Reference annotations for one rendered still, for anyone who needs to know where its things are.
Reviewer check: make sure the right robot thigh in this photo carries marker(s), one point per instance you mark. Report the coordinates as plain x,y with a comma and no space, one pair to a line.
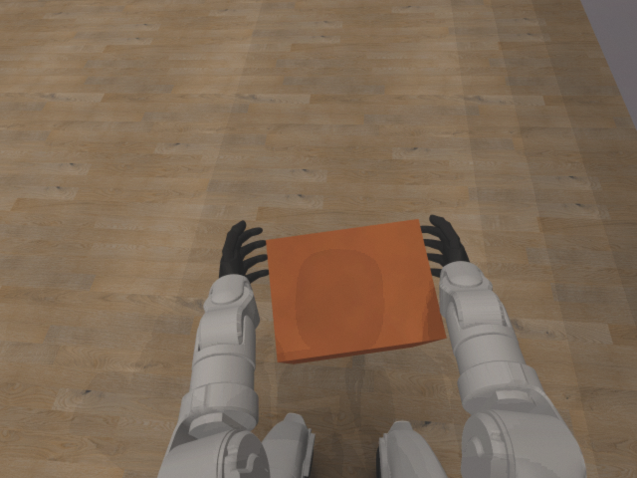
406,454

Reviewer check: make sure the robot thigh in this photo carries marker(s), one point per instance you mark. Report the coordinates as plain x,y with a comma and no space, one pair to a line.
289,447
406,454

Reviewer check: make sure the robot right hand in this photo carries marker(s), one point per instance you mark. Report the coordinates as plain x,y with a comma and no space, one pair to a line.
450,245

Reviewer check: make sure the robot left upper arm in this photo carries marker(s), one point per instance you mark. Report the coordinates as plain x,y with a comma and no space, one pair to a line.
235,453

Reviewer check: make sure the left robot thigh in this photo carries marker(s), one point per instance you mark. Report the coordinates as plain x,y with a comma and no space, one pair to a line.
289,447

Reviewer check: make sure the robot right forearm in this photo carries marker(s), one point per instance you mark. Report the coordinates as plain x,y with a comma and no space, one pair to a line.
493,371

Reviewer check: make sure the robot right upper arm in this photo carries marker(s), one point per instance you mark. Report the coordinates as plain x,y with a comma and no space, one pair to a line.
509,444

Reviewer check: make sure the robot left hand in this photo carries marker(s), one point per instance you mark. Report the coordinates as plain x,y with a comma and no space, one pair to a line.
233,254

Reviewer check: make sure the carton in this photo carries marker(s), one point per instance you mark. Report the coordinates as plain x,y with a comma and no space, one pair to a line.
352,292

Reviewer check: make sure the robot left forearm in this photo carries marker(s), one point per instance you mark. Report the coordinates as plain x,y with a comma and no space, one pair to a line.
221,394

